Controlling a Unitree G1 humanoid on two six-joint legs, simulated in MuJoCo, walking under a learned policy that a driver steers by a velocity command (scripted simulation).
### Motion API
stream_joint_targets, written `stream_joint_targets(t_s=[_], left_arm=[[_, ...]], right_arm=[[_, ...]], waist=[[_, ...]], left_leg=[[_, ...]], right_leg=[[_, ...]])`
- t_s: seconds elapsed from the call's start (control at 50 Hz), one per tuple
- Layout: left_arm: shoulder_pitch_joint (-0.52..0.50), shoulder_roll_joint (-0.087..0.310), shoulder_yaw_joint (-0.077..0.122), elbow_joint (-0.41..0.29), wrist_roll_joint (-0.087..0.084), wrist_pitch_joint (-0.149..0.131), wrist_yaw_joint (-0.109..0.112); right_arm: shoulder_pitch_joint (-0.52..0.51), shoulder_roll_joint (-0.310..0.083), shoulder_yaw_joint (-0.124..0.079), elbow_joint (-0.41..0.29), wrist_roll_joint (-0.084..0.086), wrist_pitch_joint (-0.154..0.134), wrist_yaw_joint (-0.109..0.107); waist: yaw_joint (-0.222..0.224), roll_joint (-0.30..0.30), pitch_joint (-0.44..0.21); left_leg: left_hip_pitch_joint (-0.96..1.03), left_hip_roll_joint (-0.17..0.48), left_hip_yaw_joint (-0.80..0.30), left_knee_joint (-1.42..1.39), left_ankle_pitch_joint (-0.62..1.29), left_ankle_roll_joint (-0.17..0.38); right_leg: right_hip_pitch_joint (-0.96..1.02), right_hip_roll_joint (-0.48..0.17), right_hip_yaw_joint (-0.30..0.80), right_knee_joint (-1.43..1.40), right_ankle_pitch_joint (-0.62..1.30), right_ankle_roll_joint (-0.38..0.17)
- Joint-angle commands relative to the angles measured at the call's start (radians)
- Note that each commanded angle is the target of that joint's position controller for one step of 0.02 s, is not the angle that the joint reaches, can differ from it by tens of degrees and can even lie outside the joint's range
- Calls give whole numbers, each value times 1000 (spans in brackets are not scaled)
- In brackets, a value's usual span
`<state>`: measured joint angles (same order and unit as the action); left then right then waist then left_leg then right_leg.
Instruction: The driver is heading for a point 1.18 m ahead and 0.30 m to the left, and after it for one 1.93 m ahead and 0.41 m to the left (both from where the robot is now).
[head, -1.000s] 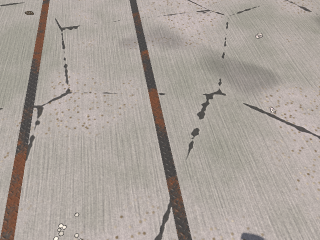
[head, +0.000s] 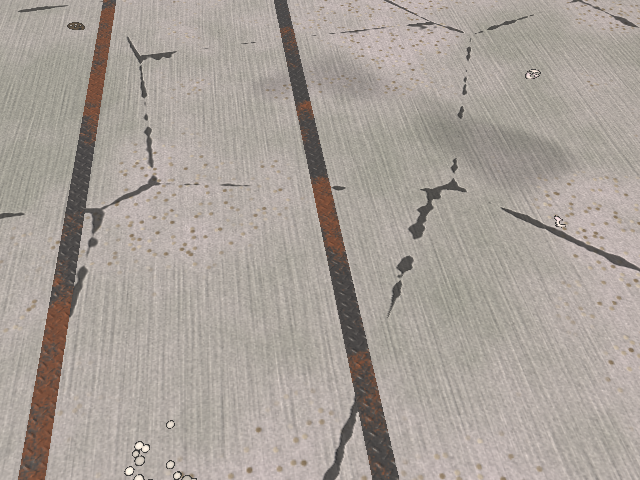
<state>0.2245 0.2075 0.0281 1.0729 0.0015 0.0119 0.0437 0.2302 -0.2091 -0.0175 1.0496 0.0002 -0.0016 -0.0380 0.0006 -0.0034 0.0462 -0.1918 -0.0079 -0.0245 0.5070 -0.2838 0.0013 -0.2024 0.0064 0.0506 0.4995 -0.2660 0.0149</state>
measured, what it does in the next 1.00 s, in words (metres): walks ahead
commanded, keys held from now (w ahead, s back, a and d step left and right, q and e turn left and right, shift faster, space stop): shift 0.34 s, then w+shift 0.58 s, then w+q+shift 0.08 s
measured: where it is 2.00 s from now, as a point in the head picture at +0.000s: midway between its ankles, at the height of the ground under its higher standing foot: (255, 266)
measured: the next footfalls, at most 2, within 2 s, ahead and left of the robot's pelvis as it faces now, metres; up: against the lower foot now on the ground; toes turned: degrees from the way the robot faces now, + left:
left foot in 1.02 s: +0.48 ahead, +0.06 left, +0.00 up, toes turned +6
right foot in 1.48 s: +0.95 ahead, +0.00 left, +0.00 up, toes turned +25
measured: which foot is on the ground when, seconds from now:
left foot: down 0.00-0.60, up 0.62-1.00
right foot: down 0.00-1.00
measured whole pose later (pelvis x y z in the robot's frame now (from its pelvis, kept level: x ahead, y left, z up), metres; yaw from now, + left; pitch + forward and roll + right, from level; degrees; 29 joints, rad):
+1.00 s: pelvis +0.27 -0.02 -0.03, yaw +1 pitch +3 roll +1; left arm 0.57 0.18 0.03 1.11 0.02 -0.11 0.00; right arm -0.11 -0.22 -0.02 0.77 -0.03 -0.05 0.05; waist 0.08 -0.02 0.03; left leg -0.64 -0.01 0.14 0.62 -0.13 0.15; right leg 0.30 -0.03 -0.05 0.10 -0.42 0.00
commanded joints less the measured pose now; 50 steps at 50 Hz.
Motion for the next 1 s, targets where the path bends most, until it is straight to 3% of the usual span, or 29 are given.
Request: stream_joint_targets(t_s=[0.02,0.34,0.36,0.38,0.4,0.42,0.44,0.46,0.48,0.5,0.52,0.56,0.58,0.6,0.62,0.64,0.66,0.68,0.7,0.72,0.76,0.84,0.92,0.96,0.98,1.0], left_arm=[[36,96,13,-17,0,-7,3],[72,77,3,7,-1,-9,5],[106,69,3,23,-5,-7,7],[115,94,12,20,-16,-8,7],[94,110,17,0,-19,-18,5],[49,93,12,-32,-26,-40,0],[-15,59,4,-68,-32,-67,-9],[-39,25,-1,-83,-35,-89,-20],[-58,45,4,-95,-30,-103,-29],[-59,53,8,-110,-33,-113,-35],[-31,50,8,-109,-39,-119,-37],[104,49,16,-57,-38,-131,-34],[234,60,25,-18,34,-104,-54],[368,74,40,24,41,-100,-51],[517,139,52,41,61,-104,-39],[458,159,44,30,63,-97,-38],[340,155,45,-3,51,-96,-38],[269,142,42,-32,41,-106,-45],[241,137,40,-45,37,-113,-49],[234,116,33,-49,33,-121,-46],[276,78,21,-28,26,-134,-44],[317,81,18,-23,21,-141,-43],[328,118,21,-15,12,-147,-41],[332,151,28,-9,13,-146,-40],[334,175,34,-5,25,-137,-34],[316,201,44,-8,33,-123,-25]], right_arm=[[36,-101,-16,-21,0,-6,-3],[73,-83,-10,1,1,-5,-4],[108,-81,-12,18,5,-2,-7],[121,-114,-24,16,18,0,-8],[131,-135,-31,6,23,-8,-7],[155,-144,-34,-1,30,-27,-3],[177,-161,-42,-4,34,-48,1],[178,-199,-59,-2,34,-62,5],[162,-195,-62,-16,30,-71,7],[118,-173,-55,-45,22,-81,11],[63,-165,-52,-76,29,-86,16],[-28,-194,-59,-112,59,-79,15],[-13,-193,-75,-78,-39,-51,31],[-59,-156,-72,-105,-58,-48,33],[-140,-42,-44,-157,-54,-62,42],[-136,-9,-34,-205,-42,-77,59],[-178,-42,-38,-221,-48,-83,71],[-173,-73,-43,-212,-50,-87,84],[-136,-78,-46,-196,-54,-87,94],[-130,-83,-47,-192,-60,-79,102],[-173,-70,-42,-213,-53,-59,110],[-352,-54,-24,-296,-38,-45,112],[-423,-57,-14,-344,-29,-45,105],[-351,-81,-23,-328,-32,-47,90],[-239,-107,-34,-299,-32,-50,82],[-36,-138,-52,-240,-28,-51,72]], waist=[[0,5,2],[0,5,10],[-1,12,-39],[-4,23,0],[-14,33,71],[-33,65,117],[-54,117,130],[-47,202,111],[-44,193,105],[-22,172,99],[7,165,90],[88,160,57],[134,84,5],[192,-34,-2],[248,-296,-55],[162,-285,1],[106,-140,92],[75,-49,79],[48,-34,50],[34,-47,49],[34,-82,80],[50,-76,135],[45,-94,134],[3,-130,50],[-54,-155,-26],[-145,-171,-129]], left_leg=[[-39,20,-16,-98,120,19],[-48,15,-15,-97,114,22],[-32,-6,2,-97,-126,35],[-75,-4,-19,-98,-418,63],[-126,36,-83,-128,-602,96],[-111,106,-183,-178,-644,135],[-54,192,-301,-256,-597,174],[-22,297,-441,-342,-569,221],[-63,354,-518,-384,-533,250],[-87,362,-518,-397,-488,243],[-101,337,-451,-399,-436,215],[-227,207,-224,-328,-330,143],[-282,112,-128,-187,-406,158],[-464,55,-57,43,-330,145],[-656,-30,40,479,-264,117],[-832,-45,-41,624,-184,136],[-887,59,-63,696,-59,137],[-850,97,-51,693,30,121],[-783,112,-33,667,53,99],[-742,119,-15,647,74,78],[-729,112,27,620,132,50],[-643,86,95,360,222,38],[-460,45,160,152,237,102],[-316,-34,219,130,171,152],[-197,-76,227,148,123,174],[1,-112,221,145,80,196]], right_leg=[[1,-10,3,-77,125,-23],[-13,-8,-5,-76,115,-22],[-1,21,-36,-59,-111,-32],[-60,35,-41,-33,-388,-54],[-153,15,-12,-18,-537,-76],[-240,-8,3,20,-509,-84],[-303,-8,-32,92,-331,-69],[-314,-2,-93,210,-131,-60],[-308,-41,-56,304,-110,-75],[-308,-59,-35,352,-161,-92],[-275,-73,-37,293,-199,-107],[28,-21,-132,0,-77,-116],[213,78,-235,-73,-63,-92],[421,14,-147,-84,-70,-82],[528,-257,278,-229,-388,-111],[437,-397,656,-376,-605,-211],[352,-425,638,-390,-627,-235],[312,-377,530,-373,-530,-224],[279,-327,435,-391,-450,-210],[248,-290,366,-414,-382,-200],[217,-236,254,-447,-222,-196],[163,-188,89,-498,61,-198],[227,-227,-9,-532,415,-195],[318,-237,-104,-365,934,-172],[342,-247,-139,-197,1139,-159],[312,-253,-167,39,1232,-142]])
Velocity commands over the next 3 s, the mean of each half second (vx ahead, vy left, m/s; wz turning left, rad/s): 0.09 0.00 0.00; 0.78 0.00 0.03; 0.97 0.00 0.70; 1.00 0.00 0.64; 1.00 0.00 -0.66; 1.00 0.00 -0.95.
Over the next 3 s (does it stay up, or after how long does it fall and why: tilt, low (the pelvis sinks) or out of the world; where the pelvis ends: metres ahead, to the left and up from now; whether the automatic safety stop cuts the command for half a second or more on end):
stays up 1.90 0.72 0.00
